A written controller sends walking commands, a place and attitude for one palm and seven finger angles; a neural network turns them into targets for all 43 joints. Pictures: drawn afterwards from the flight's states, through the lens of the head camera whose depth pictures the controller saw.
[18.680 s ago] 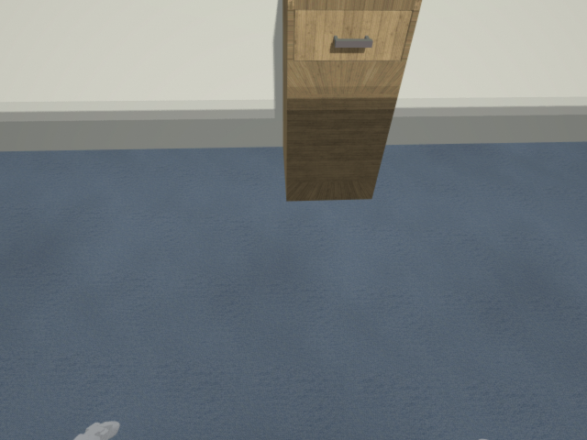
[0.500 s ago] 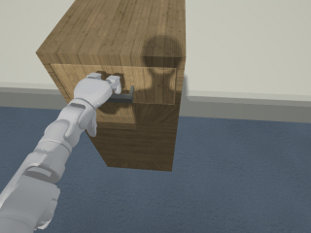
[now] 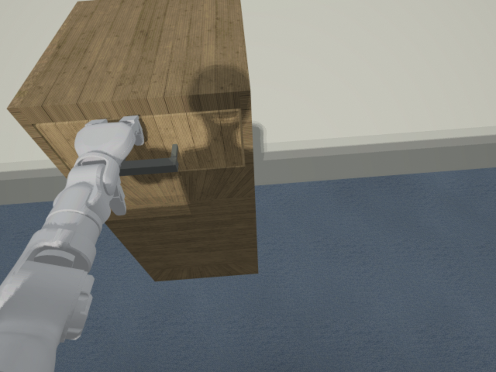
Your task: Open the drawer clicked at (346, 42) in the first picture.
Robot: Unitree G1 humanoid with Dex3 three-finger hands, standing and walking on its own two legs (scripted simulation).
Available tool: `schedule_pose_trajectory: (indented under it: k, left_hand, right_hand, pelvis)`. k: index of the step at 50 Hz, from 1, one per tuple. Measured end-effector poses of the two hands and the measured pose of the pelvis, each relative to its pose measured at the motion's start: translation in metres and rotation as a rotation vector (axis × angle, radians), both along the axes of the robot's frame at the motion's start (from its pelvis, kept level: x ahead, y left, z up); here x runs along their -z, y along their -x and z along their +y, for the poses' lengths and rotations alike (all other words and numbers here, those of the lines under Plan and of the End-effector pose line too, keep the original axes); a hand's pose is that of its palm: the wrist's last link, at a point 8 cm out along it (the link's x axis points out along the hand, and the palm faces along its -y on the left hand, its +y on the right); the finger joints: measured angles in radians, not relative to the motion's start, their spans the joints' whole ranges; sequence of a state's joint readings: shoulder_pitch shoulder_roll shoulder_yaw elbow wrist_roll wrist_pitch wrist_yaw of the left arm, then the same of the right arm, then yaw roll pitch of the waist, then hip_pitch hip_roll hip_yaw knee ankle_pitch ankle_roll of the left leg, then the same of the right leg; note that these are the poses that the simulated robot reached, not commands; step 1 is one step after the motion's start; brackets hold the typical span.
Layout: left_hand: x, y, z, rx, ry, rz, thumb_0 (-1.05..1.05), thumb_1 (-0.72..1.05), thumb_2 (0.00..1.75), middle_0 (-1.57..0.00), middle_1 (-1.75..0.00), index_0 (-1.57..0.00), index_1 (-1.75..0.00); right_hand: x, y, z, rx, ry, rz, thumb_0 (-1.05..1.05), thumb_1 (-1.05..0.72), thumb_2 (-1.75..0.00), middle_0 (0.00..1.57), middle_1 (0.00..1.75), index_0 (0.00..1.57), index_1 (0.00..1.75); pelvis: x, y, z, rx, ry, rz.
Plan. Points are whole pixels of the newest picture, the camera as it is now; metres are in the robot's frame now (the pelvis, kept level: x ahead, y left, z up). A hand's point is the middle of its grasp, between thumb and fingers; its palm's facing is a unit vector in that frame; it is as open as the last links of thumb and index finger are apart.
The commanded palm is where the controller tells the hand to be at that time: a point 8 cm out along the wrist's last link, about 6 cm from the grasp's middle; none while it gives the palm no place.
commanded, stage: move the hooked fingers above the handle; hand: left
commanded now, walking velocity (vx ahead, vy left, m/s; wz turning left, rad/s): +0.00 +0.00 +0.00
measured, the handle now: (147, 158) +0.52 +0.20 +0.02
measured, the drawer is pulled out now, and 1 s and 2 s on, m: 0.00 0.00 0.00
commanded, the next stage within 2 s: lower the fingers behind the handle in 1.18 s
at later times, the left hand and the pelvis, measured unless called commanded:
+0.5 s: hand (129, 146) +0.48 +0.20 +0.09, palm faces +0.03 +0.02 -1.00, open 13.5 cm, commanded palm +0.45 +0.23 +0.13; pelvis +0.00 +0.01 +0.00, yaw +1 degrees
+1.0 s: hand (128, 154) +0.48 +0.21 +0.07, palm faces +0.09 -0.04 -1.00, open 13.7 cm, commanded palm +0.46 +0.23 +0.13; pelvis +0.01 +0.01 -0.01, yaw +2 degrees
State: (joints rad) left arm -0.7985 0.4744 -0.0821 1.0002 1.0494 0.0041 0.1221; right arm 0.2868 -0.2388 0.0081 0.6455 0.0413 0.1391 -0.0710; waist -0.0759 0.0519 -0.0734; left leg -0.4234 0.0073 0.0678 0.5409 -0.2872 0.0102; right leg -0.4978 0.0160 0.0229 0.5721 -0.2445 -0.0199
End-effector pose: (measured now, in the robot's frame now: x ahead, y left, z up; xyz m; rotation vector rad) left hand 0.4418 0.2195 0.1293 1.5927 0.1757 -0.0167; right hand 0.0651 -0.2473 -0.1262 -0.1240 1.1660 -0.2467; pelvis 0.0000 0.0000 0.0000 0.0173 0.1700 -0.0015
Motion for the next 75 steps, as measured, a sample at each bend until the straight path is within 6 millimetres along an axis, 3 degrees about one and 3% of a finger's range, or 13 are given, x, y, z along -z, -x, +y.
schedule_pose_trajectory:
  k: [4, 11, 16, 27, 31, 36, 40, 45, 51, 57, 63, 68, 75]
  left_hand:
    - [0.013, 0.015, 0.011, 0.083, -0.003, 0.015, 0.0, -0.49, 0.3, -0.33, -1.2, -0.32, -1.21]
    - [0.005, 0.01, -0.008, 0.227, 0.039, -0.143, 0.0, -0.49, 0.3, -0.33, -1.2, -0.32, -1.2]
    - [-0.008, -0.012, -0.012, 0.162, 0.051, -0.226, 0.0, -0.49, 0.3, -0.4, -1.27, -0.33, -1.21]
    - [-0.019, -0.015, -0.021, 0.072, 0.001, -0.136, 0.0, -0.49, 0.3, -0.41, -1.24, -0.34, -1.29]
    - [-0.016, -0.014, -0.015, 0.059, 0.01, -0.087, 0.01, -0.49, 0.3, -0.36, -1.22, -0.32, -1.26]
    - [0.01, -0.005, 0.011, 0.029, -0.001, -0.001, 0.01, -0.49, 0.3, -0.33, -1.2, -0.31, -1.23]
    - [0.024, 0.005, 0.016, 0.102, 0.013, 0.0, 0.0, -0.49, 0.3, -0.33, -1.2, -0.31, -1.21]
    - [0.015, 0.002, 0.0, 0.214, 0.041, -0.121, 0.0, -0.49, 0.3, -0.32, -1.2, -0.32, -1.2]
    - [0.002, -0.013, -0.01, 0.159, 0.059, -0.215, 0.0, -0.49, 0.3, -0.44, -1.29, -0.35, -1.23]
    - [-0.005, -0.016, -0.017, 0.084, 0.016, -0.181, 0.0, -0.49, 0.3, -0.47, -1.27, -0.38, -1.32]
    - [-0.01, -0.015, -0.02, 0.056, 0.007, -0.105, 0.0, -0.49, 0.3, -0.39, -1.23, -0.35, -1.26]
    - [-0.003, -0.012, -0.009, 0.044, 0.019, -0.051, 0.01, -0.49, 0.3, -0.35, -1.21, -0.32, -1.22]
    - [0.028, 0.002, 0.018, 0.068, 0.01, -0.007, 0.0, -0.49, 0.3, -0.32, -1.2, -0.31, -1.2]
  right_hand:
    - [-0.004, 0.006, -0.016, -0.031, 0.06, 0.029, 0.0, -0.9, -0.9, 0.21, 0.3, 0.2, 0.3]
    - [-0.006, 0.006, -0.031, -0.065, 0.115, 0.081, 0.0, -0.9, -0.9, 0.2, 0.3, 0.2, 0.3]
    - [-0.003, 0.002, -0.022, -0.051, 0.085, 0.07, 0.0, -0.9, -0.9, 0.2, 0.3, 0.2, 0.3]
    - [0.003, -0.011, 0.013, -0.032, -0.018, -0.001, 0.0, -0.9, -0.9, 0.2, 0.3, 0.2, 0.3]
    - [-0.001, -0.009, 0.011, -0.026, -0.002, -0.027, 0.0, -0.9, -0.9, 0.21, 0.3, 0.2, 0.3]
    - [-0.004, 0.003, -0.003, -0.021, 0.043, -0.011, 0.0, -0.9, -0.9, 0.21, 0.3, 0.2, 0.3]
    - [-0.004, 0.015, -0.015, -0.036, 0.086, 0.051, 0.0, -0.9, -0.9, 0.2, 0.3, 0.2, 0.3]
    - [-0.003, 0.022, -0.023, -0.048, 0.11, 0.119, 0.0, -0.9, -0.9, 0.2, 0.3, 0.2, 0.3]
    - [0.003, 0.015, -0.014, -0.046, 0.064, 0.123, 0.0, -0.9, -0.9, 0.2, 0.3, 0.2, 0.3]
    - [0.009, -0.002, 0.005, -0.048, -0.001, 0.067, 0.0, -0.9, -0.9, 0.2, 0.3, 0.2, 0.3]
    - [0.004, -0.013, 0.012, -0.032, -0.016, -0.016, 0.0, -0.9, -0.9, 0.2, 0.3, 0.2, 0.3]
    - [-0.002, -0.009, 0.002, -0.023, 0.021, -0.036, 0.0, -0.9, -0.9, 0.21, 0.3, 0.2, 0.3]
    - [-0.003, 0.012, -0.022, -0.033, 0.09, 0.047, 0.0, -0.9, -0.9, 0.2, 0.3, 0.2, 0.3]
  pelvis:
    - [0.002, 0.002, 0.0, -0.026, 0.007, 0.006]
    - [0.006, -0.001, 0.005, -0.058, 0.019, 0.031]
    - [0.007, -0.006, 0.01, -0.043, 0.018, 0.053]
    - [0.003, -0.002, 0.01, -0.014, 0.008, 0.022]
    - [0.004, 0.003, 0.008, -0.01, 0.007, 0.018]
    - [0.005, 0.005, 0.006, -0.01, 0.008, 0.03]
    - [0.007, 0.003, 0.007, -0.028, 0.015, 0.043]
    - [0.009, -0.003, 0.01, -0.052, 0.024, 0.057]
    - [0.009, -0.01, 0.014, -0.047, 0.025, 0.067]
    - [0.007, -0.007, 0.013, -0.032, 0.017, 0.051]
    - [0.004, -0.001, 0.009, -0.019, 0.009, 0.028]
    - [0.005, 0.002, 0.005, -0.014, 0.007, 0.025]
    - [0.008, 0.001, 0.002, -0.025, 0.013, 0.054]
